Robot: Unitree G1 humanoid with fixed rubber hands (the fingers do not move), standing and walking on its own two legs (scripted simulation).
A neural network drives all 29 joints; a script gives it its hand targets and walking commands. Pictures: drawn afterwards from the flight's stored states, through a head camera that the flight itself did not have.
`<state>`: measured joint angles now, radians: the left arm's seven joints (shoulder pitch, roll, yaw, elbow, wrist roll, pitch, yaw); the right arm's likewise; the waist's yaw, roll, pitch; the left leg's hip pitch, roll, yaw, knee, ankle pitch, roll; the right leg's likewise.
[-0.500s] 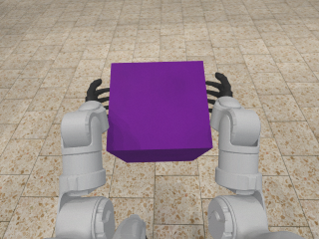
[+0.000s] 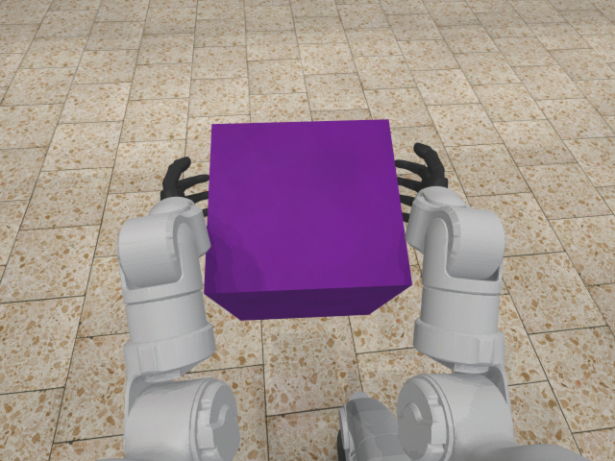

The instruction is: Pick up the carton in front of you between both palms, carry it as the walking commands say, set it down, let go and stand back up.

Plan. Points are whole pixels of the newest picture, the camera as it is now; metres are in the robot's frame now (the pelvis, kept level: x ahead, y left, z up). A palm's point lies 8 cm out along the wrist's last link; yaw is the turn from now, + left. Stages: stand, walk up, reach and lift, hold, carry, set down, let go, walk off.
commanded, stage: carry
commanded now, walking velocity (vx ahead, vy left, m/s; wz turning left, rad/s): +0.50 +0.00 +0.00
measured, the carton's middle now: (303, 235) +0.40 -0.02 +0.02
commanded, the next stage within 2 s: none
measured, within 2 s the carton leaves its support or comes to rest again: neither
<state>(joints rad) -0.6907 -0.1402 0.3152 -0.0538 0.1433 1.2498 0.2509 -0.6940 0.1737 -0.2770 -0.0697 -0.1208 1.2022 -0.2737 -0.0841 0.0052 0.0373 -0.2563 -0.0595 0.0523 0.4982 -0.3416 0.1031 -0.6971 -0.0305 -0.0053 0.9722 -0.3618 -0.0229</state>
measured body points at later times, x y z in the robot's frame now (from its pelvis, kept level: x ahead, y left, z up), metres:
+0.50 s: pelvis +0.30 -0.06 +0.01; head +0.33 -0.07 +0.46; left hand +0.63 +0.11 +0.10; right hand +0.65 -0.18 +0.10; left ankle +0.38 +0.11 -0.66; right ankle +0.27 -0.08 -0.73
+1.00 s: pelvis +0.60 -0.02 +0.01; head +0.60 -0.01 +0.46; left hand +0.88 +0.12 +0.06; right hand +0.88 -0.17 +0.09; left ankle +0.61 +0.06 -0.73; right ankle +0.66 -0.17 -0.69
